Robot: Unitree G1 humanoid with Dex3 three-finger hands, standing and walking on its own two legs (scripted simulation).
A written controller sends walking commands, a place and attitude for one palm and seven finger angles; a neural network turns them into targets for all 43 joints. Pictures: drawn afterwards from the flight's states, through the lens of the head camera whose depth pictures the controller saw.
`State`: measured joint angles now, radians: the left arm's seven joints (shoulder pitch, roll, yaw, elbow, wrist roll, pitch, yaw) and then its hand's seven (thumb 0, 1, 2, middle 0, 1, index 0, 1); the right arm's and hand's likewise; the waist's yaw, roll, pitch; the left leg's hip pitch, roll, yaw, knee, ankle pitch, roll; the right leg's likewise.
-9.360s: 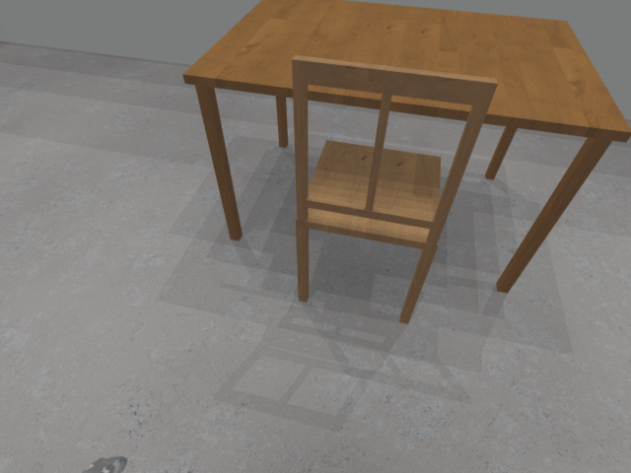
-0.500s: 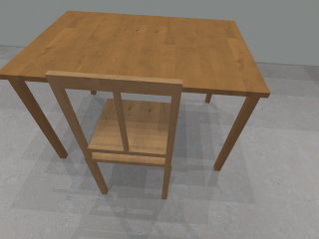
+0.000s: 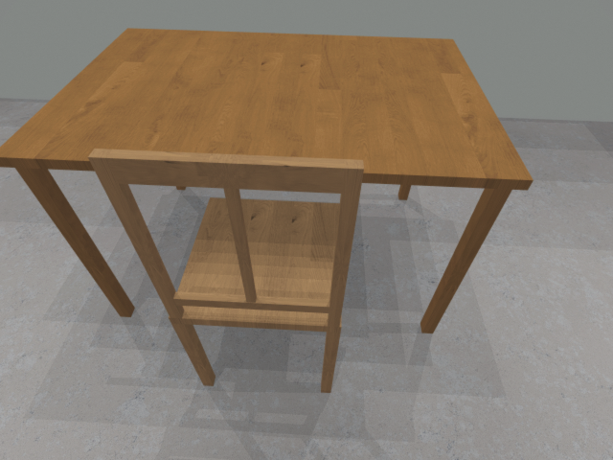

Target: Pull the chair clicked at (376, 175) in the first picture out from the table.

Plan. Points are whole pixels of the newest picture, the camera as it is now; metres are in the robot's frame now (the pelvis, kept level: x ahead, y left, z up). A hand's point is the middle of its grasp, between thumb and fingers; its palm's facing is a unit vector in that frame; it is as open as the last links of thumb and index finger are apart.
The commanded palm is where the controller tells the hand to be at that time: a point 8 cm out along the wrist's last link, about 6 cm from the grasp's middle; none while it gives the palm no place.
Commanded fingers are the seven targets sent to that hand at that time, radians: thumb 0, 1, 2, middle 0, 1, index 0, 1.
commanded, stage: look again from close up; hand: left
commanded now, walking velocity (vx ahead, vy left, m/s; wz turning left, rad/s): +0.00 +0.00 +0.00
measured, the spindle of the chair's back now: (242, 251) +0.49 +0.15 -0.07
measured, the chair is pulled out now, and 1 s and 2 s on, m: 0.00 0.00 0.00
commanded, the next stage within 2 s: raise the hand toward the chair's back in 0.46 s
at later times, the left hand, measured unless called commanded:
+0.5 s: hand out of the picture -0.01 +0.18 -0.18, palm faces +0.00 -0.99 -0.16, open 7.4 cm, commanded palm none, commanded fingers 0.00 0.90 0.90 -0.20 -0.30 -0.20 -0.30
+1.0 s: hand (200, 446) +0.16 +0.15 -0.08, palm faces -0.02 -1.00 +0.04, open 9.3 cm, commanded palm +0.14 +0.23 -0.06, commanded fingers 0.00 0.36 0.67 -0.15 -0.22 -0.15 -0.22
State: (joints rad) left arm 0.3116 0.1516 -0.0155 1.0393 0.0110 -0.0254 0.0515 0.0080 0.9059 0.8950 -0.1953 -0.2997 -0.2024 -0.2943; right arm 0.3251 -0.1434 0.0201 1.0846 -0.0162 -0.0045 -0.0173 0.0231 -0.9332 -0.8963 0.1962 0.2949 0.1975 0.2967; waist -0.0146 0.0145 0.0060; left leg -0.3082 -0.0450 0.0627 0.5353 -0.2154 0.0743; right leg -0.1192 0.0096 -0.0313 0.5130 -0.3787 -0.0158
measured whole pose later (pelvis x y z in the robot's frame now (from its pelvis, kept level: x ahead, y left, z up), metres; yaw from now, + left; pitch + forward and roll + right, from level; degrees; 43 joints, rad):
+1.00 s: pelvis -0.02 -0.02 -0.08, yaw +1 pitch +10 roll +0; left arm 0.43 0.21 0.10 0.19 -0.22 -0.43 -0.26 0.01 0.59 0.76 -0.17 -0.25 -0.18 -0.25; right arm 0.20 -0.26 -0.04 0.48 0.04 -0.15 -0.01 0.01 -0.90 -0.90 0.20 0.30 0.20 0.30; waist -0.03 -0.06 -0.14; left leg -0.85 -0.03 0.04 1.11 -0.43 0.05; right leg -0.78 0.06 -0.09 1.12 -0.52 -0.09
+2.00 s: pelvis +0.01 +0.01 -0.07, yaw +2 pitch +15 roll -4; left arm 0.34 0.28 0.15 0.07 -0.28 -0.37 -0.29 -0.01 -0.48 0.31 -0.06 -0.08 -0.07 -0.08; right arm 0.20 -0.23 0.03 0.49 0.05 -0.13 -0.05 0.01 -0.90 -0.90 0.20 0.30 0.20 0.30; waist -0.01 0.03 -0.14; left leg -0.92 -0.04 0.01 1.11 -0.46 0.09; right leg -0.80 0.06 -0.11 1.05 -0.52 -0.05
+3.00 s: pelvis +0.01 +0.01 -0.07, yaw +2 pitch +16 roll -4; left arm 0.24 0.27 0.14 0.12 -0.28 -0.39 -0.30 -0.01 -0.50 0.30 -0.06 -0.08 -0.06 -0.08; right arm 0.23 -0.26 0.02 0.52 0.04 -0.15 -0.03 0.01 -0.90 -0.90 0.20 0.30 0.20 0.30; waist -0.02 0.04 -0.14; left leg -0.92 -0.04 0.01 1.11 -0.47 0.08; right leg -0.81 0.06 -0.11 1.05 -0.53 -0.05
